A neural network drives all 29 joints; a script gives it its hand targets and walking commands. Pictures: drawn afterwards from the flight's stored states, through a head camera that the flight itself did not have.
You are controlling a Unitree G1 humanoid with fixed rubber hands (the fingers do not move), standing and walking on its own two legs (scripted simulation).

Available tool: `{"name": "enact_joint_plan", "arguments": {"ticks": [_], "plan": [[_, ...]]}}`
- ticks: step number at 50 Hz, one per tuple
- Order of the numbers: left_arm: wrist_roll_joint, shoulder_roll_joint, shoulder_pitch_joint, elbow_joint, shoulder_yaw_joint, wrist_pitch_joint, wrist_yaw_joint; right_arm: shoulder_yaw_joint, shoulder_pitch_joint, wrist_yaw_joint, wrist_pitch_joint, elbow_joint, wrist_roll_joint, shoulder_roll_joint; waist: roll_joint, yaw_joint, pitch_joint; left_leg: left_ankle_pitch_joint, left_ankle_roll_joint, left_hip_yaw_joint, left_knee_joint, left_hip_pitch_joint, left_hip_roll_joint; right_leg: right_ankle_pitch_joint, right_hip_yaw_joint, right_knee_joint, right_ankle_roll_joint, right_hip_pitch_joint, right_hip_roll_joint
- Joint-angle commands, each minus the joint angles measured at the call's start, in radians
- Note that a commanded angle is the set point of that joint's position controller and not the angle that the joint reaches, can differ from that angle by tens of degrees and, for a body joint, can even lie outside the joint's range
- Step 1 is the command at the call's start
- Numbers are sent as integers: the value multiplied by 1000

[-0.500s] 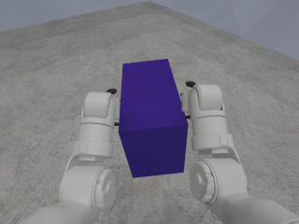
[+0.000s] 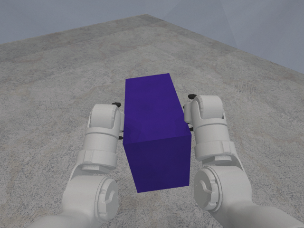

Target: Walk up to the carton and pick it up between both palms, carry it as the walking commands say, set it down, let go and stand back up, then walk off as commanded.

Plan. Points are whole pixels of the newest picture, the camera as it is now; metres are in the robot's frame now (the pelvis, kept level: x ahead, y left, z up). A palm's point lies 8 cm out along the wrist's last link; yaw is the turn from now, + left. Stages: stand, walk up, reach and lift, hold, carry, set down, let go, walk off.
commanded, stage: carry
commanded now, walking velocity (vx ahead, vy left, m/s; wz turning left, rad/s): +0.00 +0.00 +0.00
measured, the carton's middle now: (154, 127) +0.41 -0.01 +0.04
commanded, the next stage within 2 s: hold in 1.80 s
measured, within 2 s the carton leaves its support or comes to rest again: neither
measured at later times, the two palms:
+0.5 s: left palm (107, 117) +0.38 +0.13 +0.11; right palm (187, 112) +0.39 -0.10 +0.12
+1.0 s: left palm (107, 121) +0.38 +0.13 +0.10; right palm (187, 115) +0.39 -0.10 +0.12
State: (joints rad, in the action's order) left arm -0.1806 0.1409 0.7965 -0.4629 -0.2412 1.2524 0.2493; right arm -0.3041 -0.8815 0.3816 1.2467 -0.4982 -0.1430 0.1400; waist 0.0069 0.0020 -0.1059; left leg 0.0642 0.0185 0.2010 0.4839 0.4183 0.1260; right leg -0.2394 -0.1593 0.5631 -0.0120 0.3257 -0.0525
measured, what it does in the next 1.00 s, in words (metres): stands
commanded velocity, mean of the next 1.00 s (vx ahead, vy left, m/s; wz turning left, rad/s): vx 0.00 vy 0.00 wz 0.00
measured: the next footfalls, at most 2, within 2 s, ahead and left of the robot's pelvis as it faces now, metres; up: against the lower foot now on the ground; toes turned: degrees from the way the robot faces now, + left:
none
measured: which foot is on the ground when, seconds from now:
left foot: down 0.00-1.00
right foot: down 0.00-1.00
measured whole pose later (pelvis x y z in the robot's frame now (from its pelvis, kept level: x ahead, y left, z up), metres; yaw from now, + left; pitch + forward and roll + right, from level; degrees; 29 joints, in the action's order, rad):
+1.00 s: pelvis +0.05 +0.01 +0.00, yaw -1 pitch +2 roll +0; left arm -0.19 0.20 0.62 -0.30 -0.22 1.17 0.30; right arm -0.27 -0.67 0.33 1.13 -0.33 -0.18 0.21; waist 0.00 0.01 -0.11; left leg 0.16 0.03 0.23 0.52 0.39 0.11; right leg -0.30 -0.15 0.55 0.03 0.28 -0.08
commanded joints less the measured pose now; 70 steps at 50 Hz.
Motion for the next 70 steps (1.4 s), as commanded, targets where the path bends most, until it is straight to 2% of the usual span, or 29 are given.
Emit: {"name": "enact_joint_plan", "arguments": {"ticks": [1, 10, 21, 30, 51, 70], "plan": [[456, 1100, 885, 185, 356, -86, -302, 308, -720, -464, -66, 52, 454, 1145, 4, 13, -387, 193, -8, -119, -80, -213, 88, -57, 110, -139, -4, -44, -124], [452, 1107, 807, 167, 379, -86, -313, 316, -673, -456, -81, 80, 416, 1128, 9, 8, -426, -64, 3, -110, -21, -270, 107, 49, 114, -106, 6, -66, -142], [449, 1124, 726, 209, 419, -96, -313, 382, -625, -450, -98, 158, 415, 1130, 6, 11, -450, -168, 7, -110, -7, -285, 117, 94, 107, -80, 17, -101, -148], [437, 1114, 662, 244, 449, -116, -310, 416, -554, -448, -118, 177, 406, 1128, 5, 11, -446, -167, 7, -105, -7, -279, 115, 109, 105, -79, 20, -117, -147], [423, 1095, 556, 270, 486, -149, -313, 466, -429, -452, -150, 201, 386, 1114, 0, 8, -389, -61, 1, -99, -25, -236, 102, 89, 107, -100, 21, -111, -137], [420, 1088, 480, 317, 528, -163, -314, 518, -346, -452, -167, 253, 378, 1108, 3, 7, -382, -47, -1, -100, -29, -225, 101, 90, 108, -100, 26, -109, -131]]}}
